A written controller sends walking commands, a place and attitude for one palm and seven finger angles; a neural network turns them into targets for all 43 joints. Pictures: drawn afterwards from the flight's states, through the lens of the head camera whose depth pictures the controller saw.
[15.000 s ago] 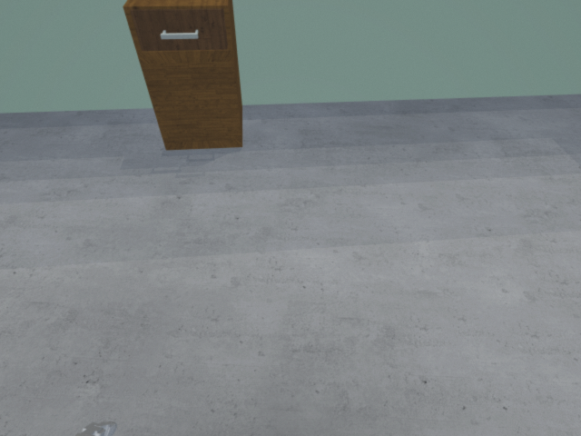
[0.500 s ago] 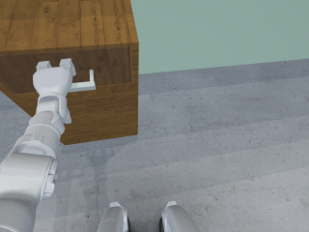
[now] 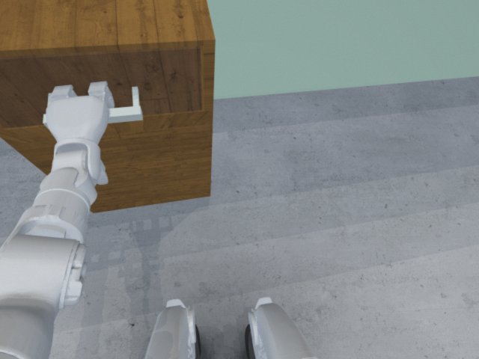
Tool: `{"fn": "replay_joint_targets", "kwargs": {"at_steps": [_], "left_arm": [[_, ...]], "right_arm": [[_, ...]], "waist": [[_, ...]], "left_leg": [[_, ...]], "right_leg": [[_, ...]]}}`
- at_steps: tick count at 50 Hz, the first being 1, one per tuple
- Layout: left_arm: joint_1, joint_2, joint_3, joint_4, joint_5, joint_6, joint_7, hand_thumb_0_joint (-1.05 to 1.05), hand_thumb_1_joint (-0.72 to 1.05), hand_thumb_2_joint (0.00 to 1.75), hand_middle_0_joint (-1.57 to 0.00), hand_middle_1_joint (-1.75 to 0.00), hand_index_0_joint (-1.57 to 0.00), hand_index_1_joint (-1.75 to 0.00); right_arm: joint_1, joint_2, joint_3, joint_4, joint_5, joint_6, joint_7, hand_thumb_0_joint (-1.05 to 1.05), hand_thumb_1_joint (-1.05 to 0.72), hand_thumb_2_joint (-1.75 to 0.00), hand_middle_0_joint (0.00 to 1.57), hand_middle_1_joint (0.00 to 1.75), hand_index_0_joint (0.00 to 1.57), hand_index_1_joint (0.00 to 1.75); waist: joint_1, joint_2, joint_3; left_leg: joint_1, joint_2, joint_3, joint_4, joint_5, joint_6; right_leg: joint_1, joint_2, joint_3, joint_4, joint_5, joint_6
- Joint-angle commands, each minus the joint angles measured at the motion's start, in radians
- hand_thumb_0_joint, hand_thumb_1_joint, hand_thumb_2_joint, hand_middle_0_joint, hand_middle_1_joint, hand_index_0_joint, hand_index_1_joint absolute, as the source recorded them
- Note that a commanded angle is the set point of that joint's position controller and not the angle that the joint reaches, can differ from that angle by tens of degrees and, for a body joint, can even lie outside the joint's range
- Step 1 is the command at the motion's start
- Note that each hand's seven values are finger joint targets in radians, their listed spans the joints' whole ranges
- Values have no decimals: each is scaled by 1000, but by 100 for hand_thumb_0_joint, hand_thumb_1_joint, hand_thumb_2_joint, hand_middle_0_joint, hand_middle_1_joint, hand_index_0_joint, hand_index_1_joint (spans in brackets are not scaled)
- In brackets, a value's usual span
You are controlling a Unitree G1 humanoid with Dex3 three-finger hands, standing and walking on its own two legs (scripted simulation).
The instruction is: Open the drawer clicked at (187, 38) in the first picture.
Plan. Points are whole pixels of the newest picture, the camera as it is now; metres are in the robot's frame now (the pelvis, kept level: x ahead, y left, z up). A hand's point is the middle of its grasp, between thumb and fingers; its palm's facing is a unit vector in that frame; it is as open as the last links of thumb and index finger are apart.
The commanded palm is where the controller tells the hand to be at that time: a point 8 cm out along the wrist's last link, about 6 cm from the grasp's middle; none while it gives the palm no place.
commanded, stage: lower the fingers behind the handle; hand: left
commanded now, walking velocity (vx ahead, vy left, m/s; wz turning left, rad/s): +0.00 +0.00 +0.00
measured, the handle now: (95, 107) +0.56 +0.22 -0.01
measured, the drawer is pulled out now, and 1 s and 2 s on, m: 0.00 0.00 0.02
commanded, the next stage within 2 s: close the thumb around the handle in 0.54 s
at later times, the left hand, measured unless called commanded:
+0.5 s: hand (97, 138) +0.51 +0.22 -0.04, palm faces -0.06 -0.03 -1.00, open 13.8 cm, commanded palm +0.50 +0.19 +0.01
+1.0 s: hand (97, 136) +0.51 +0.22 -0.04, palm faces -0.07 -0.03 -1.00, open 10.1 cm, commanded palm +0.51 +0.19 +0.01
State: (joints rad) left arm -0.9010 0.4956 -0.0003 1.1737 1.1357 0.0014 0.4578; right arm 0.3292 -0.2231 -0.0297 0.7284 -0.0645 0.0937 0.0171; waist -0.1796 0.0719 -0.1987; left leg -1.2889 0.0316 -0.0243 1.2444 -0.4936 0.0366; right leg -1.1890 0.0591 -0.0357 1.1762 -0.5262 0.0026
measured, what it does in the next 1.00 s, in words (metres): stands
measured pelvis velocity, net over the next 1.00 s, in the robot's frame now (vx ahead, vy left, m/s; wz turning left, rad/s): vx -0.01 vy -0.01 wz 0.00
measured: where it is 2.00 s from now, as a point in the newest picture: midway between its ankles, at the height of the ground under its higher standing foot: outside the picture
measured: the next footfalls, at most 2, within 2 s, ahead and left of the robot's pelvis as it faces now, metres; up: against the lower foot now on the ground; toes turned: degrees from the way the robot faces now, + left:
none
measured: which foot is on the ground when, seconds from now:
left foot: down 0.00-1.00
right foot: down 0.00-1.00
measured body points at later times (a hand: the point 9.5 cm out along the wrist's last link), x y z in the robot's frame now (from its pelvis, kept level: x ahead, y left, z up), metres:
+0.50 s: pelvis -0.01 +0.00 -0.01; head +0.15 +0.02 +0.41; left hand +0.51 +0.22 +0.01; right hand -0.01 -0.27 -0.13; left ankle +0.03 +0.09 -0.62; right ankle +0.01 -0.13 -0.62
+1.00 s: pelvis -0.01 -0.01 -0.01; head +0.16 +0.01 +0.41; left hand +0.51 +0.22 +0.01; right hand -0.01 -0.27 -0.13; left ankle +0.03 +0.09 -0.62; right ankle +0.01 -0.13 -0.62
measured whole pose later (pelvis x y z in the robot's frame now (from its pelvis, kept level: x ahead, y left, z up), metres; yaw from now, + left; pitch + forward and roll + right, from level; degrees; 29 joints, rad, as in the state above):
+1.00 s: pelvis -0.01 -0.01 -0.01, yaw +0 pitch +32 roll -5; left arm -0.93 0.52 -0.01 1.17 1.13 0.01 0.43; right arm 0.33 -0.23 -0.02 0.71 -0.05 0.07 0.00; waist -0.19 0.08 -0.20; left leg -1.35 0.04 -0.03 1.29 -0.50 0.03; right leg -1.25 0.06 -0.04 1.23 -0.54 -0.01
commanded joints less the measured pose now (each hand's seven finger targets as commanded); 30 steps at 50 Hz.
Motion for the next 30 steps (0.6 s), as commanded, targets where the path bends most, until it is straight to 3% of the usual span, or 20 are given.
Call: {"fn": "replay_joint_targets", "kwargs": {"at_steps": [1, 8, 11, 14, 16, 17, 19, 20, 22, 24, 26, 30], "left_arm": [[-441, 210, 38, -194, 9, -3, 47, 0, -50, 30, -30, -120, -30, -120], [-439, 191, 25, -181, 14, -2, 59, 0, -50, 30, -30, -120, -30, -120], [-444, 231, 53, -202, 6, 8, 62, 0, -50, 30, -30, -120, -30, -120], [-460, 192, 17, -196, 4, 25, 57, 0, -50, 30, -30, -120, -30, -120], [-478, 230, 37, -195, 2, 29, 49, 0, -50, 30, -30, -120, -30, -120], [-476, 205, 13, -188, 0, 32, 42, 0, -50, 30, -30, -120, -30, -120], [-470, 212, 16, -177, -4, 32, 34, 0, -50, 30, -30, -120, -30, -120], [-474, 204, 15, -189, -7, 26, 27, 0, -50, 30, -30, -120, -30, -120], [-481, 212, 15, -201, -1, 15, 23, 0, -50, 30, -30, -120, -30, -120], [-448, 208, 18, -175, -3, 14, 23, 0, -50, 30, -30, -120, -30, -120], [-439, 210, 24, -182, -2, 7, 26, 0, -50, 30, -30, -120, -30, -120], [-456, 236, 38, -160, -2, 13, 36, 0, -50, 30, -30, -120, -30, -120]], "right_arm": [[184, -197, -64, -24, -2, -9, -20, 0, -90, -90, 20, 30, 20, 30], [174, -194, -63, -33, -2, -15, -17, 0, -90, -90, 20, 30, 20, 30], [178, -198, -61, -37, -2, -17, -15, 0, -90, -90, 20, 30, 20, 30], [176, -194, -61, -36, 2, -17, -17, 0, -90, -90, 20, 30, 20, 30], [176, -199, -58, -33, 4, -18, -21, 0, -90, -90, 20, 30, 20, 30], [175, -195, -56, -37, 6, -19, -22, 0, -90, -90, 20, 30, 20, 30], [178, -196, -53, -33, 7, -21, -26, 0, -90, -90, 20, 30, 20, 30], [175, -194, -54, -35, 6, -24, -26, 0, -90, -90, 20, 30, 20, 30], [181, -193, -54, -35, 7, -26, -28, 0, -90, -90, 20, 30, 20, 30], [179, -192, -51, -37, 7, -25, -28, 0, -90, -90, 20, 30, 20, 30], [176, -193, -52, -40, 6, -25, -27, 0, -90, -90, 20, 30, 20, 30], [173, -194, -48, -36, 7, -26, -27, 0, -90, -90, 20, 30, 20, 30]], "waist": [[-26, 124, -517], [-29, 118, -517], [-15, 136, -568], [-31, 123, -541], [-32, 127, -547], [-35, 131, -539], [-36, 119, -518], [-36, 123, -539], [-35, 139, -545], [-36, 106, -509], [-26, 132, -524], [-35, 99, -495]], "left_leg": [[560, -1, -48, -98, 424, -1], [519, -4, -49, -77, 374, 0], [538, -5, -50, -77, 392, 0], [522, -5, -46, -78, 370, 3], [528, -4, -49, -79, 363, 3], [520, -8, -47, -82, 347, 4], [509, -7, -46, -85, 343, 6], [525, -6, -50, -82, 357, 5], [525, -5, -49, -79, 363, 5], [492, -7, -40, -78, 344, 9], [501, -8, -40, -79, 345, 6], [454, -10, -33, -73, 320, 12]], "right_leg": [[71, 19, -31, -117, 301, -40], [39, 19, -31, -96, 262, -42], [65, 19, -32, -87, 276, -42], [64, 19, -31, -101, 269, -38], [57, 17, -29, -99, 262, -38], [60, 19, -30, -104, 253, -39], [64, 19, -31, -107, 254, -38], [59, 19, -29, -103, 259, -39], [56, 18, -29, -99, 262, -40], [69, 19, -27, -108, 259, -38], [60, 18, -26, -103, 255, -40], [71, 20, -21, -104, 251, -38]]}}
